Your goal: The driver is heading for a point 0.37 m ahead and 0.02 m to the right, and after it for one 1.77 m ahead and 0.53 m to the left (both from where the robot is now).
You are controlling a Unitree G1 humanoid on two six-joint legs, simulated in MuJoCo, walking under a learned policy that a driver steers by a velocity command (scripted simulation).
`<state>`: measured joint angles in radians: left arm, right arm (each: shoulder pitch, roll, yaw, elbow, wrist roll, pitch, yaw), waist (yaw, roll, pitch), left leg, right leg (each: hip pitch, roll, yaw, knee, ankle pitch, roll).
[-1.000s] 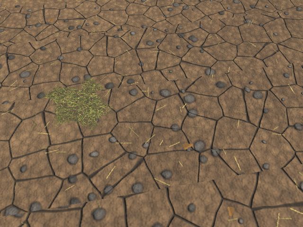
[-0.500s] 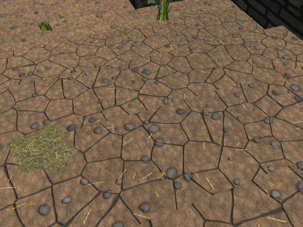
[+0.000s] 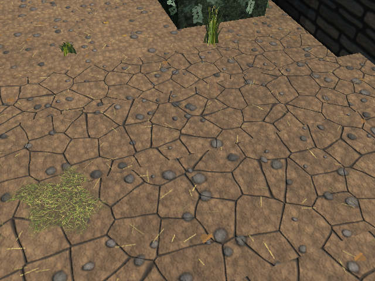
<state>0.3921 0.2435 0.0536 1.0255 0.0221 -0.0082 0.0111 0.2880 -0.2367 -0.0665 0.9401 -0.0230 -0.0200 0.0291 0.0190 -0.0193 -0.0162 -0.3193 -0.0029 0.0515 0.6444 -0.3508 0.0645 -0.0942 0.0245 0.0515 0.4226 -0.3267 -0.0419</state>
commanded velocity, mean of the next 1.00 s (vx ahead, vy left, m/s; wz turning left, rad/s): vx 0.24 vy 0.00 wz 0.26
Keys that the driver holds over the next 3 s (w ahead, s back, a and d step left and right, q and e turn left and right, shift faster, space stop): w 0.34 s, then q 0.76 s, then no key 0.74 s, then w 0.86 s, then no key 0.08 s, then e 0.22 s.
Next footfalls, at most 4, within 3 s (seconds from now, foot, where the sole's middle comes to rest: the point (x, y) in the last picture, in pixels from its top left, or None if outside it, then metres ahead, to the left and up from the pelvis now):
0.50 right None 0.38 -0.05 -0.78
1.02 left None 0.25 0.12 -0.78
1.46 right None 0.34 -0.05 -0.78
2.22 left None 0.32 0.18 -0.78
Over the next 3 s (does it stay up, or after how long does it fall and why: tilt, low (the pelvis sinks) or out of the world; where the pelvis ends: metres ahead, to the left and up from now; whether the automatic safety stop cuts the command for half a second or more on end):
stays up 0.69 0.28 -0.17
